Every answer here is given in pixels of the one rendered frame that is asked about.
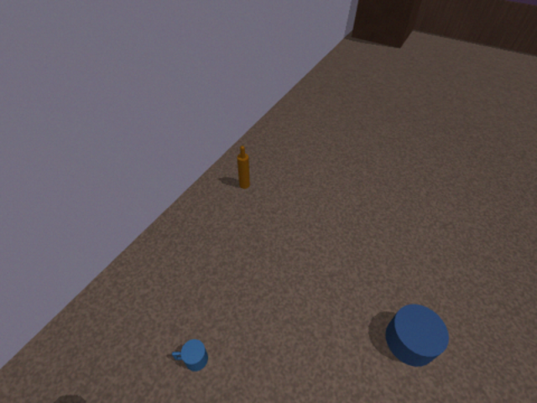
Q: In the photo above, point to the bed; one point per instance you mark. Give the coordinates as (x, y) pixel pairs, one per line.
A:
(508, 24)

